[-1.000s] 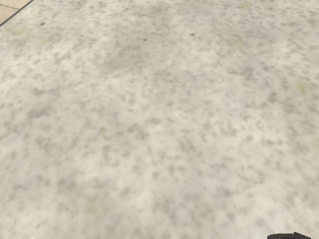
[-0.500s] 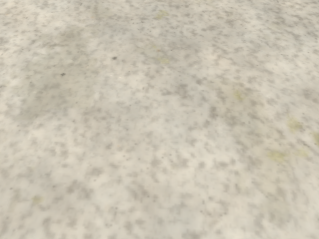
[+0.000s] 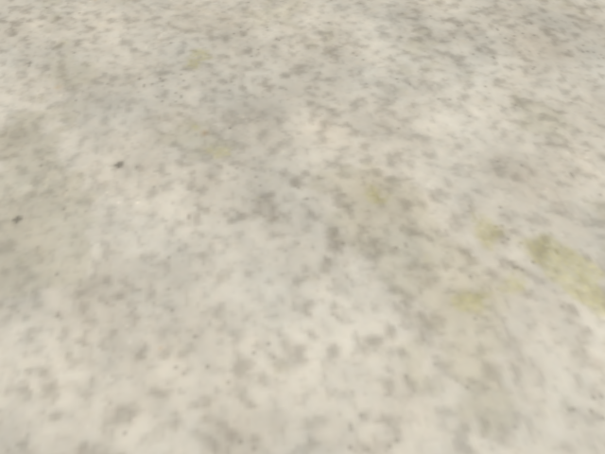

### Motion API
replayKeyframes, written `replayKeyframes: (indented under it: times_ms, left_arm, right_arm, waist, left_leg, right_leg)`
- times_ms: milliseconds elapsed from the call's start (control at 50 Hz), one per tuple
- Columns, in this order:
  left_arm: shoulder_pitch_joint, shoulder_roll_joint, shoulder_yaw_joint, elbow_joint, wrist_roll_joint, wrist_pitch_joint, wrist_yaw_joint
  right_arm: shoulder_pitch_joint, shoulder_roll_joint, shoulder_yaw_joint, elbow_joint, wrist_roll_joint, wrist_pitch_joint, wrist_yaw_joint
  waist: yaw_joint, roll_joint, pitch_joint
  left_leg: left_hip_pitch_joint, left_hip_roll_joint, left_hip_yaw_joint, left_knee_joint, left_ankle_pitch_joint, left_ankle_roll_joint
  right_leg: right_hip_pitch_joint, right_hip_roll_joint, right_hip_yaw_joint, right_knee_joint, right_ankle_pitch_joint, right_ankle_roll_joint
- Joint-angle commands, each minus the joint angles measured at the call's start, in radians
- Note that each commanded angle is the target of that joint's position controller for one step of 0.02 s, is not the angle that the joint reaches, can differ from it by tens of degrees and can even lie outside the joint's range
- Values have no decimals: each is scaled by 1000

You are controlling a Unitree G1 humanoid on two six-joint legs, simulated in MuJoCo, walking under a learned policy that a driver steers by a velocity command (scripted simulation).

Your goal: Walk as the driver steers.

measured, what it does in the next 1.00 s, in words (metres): steps on the spot: left foot, then right foot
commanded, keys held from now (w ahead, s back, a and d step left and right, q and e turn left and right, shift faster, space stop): e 0.10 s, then no key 0.90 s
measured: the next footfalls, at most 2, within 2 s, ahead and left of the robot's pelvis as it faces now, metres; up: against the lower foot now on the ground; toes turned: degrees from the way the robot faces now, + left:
left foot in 0.14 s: +0.07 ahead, +0.13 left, +0.00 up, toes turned -11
right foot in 0.52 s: -0.01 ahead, -0.07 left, +0.00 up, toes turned -5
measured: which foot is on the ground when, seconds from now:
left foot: up 0.00-0.12, down 0.14-1.00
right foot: down 0.00-0.14, up 0.16-0.50, down 0.52-1.00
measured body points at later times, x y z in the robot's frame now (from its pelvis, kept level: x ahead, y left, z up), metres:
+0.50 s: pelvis +0.01 +0.05 +0.00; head +0.04 +0.06 +0.45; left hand +0.16 +0.29 -0.13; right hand +0.06 -0.23 -0.11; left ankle +0.03 +0.14 -0.74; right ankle -0.05 -0.07 -0.73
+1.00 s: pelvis -0.01 +0.03 +0.01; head -0.01 +0.02 +0.46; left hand +0.07 +0.27 -0.14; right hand -0.03 -0.23 -0.15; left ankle +0.03 +0.14 -0.74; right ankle -0.05 -0.07 -0.74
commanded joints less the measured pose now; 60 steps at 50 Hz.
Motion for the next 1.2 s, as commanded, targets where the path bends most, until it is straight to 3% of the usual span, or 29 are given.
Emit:
replayKeyframes:
  times_ms: [20,80,120,140,160,180,200,220,240,260,360,460,500,520,540,560,580,640,700,840,1200]
  left_arm:
    - [18,156,40,-56,6,-3,1]
    - [-8,158,42,-61,4,3,-5]
    - [-51,148,38,-67,-11,8,-4]
    - [-34,105,25,-73,-21,6,1]
    - [32,39,8,-83,-28,0,5]
    - [5,135,31,-72,6,-2,13]
    - [10,150,37,-61,13,-1,12]
    - [26,140,36,-40,10,4,7]
    - [41,130,33,-28,7,11,2]
    - [50,121,29,-20,6,17,-4]
    - [-35,74,-2,-18,-11,30,-3]
    - [-52,65,-25,15,-28,31,15]
    - [-4,54,-35,50,-24,17,24]
    - [-7,81,-32,58,-12,4,31]
    - [-8,135,-29,56,8,-10,39]
    - [-83,137,-35,69,-6,-14,34]
    - [-118,83,-49,65,-11,-21,27]
    - [-75,84,-56,115,-10,-30,34]
    - [-54,74,-60,159,-14,-34,37]
    - [-53,67,-69,222,-14,-40,39]
    - [40,14,-90,326,-13,-44,44]
  right_arm:
    - [-9,-85,-16,-76,12,-21,-8]
    - [41,-90,-13,-76,25,-36,-13]
    - [131,-91,-12,-56,22,-49,-20]
    - [132,-146,-24,-57,7,-55,-28]
    - [58,-235,-37,-96,-6,-49,-30]
    - [39,-239,-43,-99,-15,-42,-20]
    - [36,-176,-27,-99,-7,-43,-11]
    - [-8,-129,-14,-99,3,-45,-4]
    - [-33,-117,-10,-106,2,-46,-1]
    - [-26,-116,-8,-105,2,-48,-3]
    - [79,-119,-7,-55,5,-57,1]
    - [103,-152,-16,-10,-3,-43,14]
    - [90,-151,-17,9,6,-37,15]
    - [102,-134,-13,13,7,-42,14]
    - [113,-103,-4,1,10,-50,20]
    - [121,-53,10,12,23,-47,20]
    - [108,-75,9,41,11,-41,13]
    - [75,-114,-7,80,8,-38,19]
    - [103,-85,3,131,10,-39,19]
    - [106,-68,11,218,8,-36,15]
    - [136,-28,32,336,10,-38,4]
  waist:
    - [0,-129,-93]
    - [-23,-144,-102]
    - [-81,-124,-100]
    - [-64,-24,-95]
    - [-10,194,-99]
    - [-36,167,-61]
    - [-16,94,-54]
    - [9,62,-32]
    - [17,90,-38]
    - [10,132,-46]
    - [-55,137,-77]
    - [-72,187,-76]
    - [-31,143,-74]
    - [-37,105,-90]
    - [-59,-5,-127]
    - [-103,-135,-77]
    - [-86,-110,-64]
    - [-54,-106,-8]
    - [-58,-69,2]
    - [-61,-27,20]
    - [-57,-15,21]
  left_leg:
    - [12,-40,5,-72,-40,17]
    - [130,-77,7,-218,-67,46]
    - [298,-73,18,-478,60,68]
    - [379,48,-95,-615,57,98]
    - [443,314,-376,-682,113,188]
    - [309,376,-425,-643,309,294]
    - [276,339,-365,-617,410,311]
    - [260,263,-252,-597,448,278]
    - [282,201,-172,-580,488,244]
    - [317,175,-131,-563,563,236]
    - [466,170,-98,-513,684,246]
    - [434,165,-116,-484,682,246]
    - [386,151,-106,-449,670,200]
    - [320,146,-113,-446,577,157]
    - [235,105,-69,-402,420,116]
    - [286,22,5,-495,176,97]
    - [350,25,5,-517,162,87]
    - [376,37,-11,-520,287,89]
    - [371,45,-13,-538,282,84]
    - [381,48,-14,-549,251,77]
    - [362,57,-16,-535,246,82]
  right_leg:
    - [132,-280,356,-118,-27,-122]
    - [127,-270,407,-84,102,-103]
    - [63,-222,386,-37,52,-40]
    - [-19,-150,313,53,-115,20]
    - [-161,6,98,261,-365,81]
    - [-188,23,4,459,-477,95]
    - [-146,-14,34,568,-441,101]
    - [-131,-25,35,620,-379,107]
    - [-131,-20,25,658,-338,116]
    - [-144,-16,17,684,-326,126]
    - [-120,-48,-6,473,-334,163]
    - [75,-86,-110,138,-328,131]
    - [211,-107,-113,-130,-86,104]
    - [312,-160,-39,-180,7,87]
    - [408,-293,92,-157,126,60]
    - [261,-351,113,-100,271,-2]
    - [220,-332,101,-102,182,-4]
    - [176,-253,57,-125,50,44]
    - [183,-245,48,-131,21,45]
    - [142,-241,52,-158,-56,37]
    - [136,-223,27,-140,-30,38]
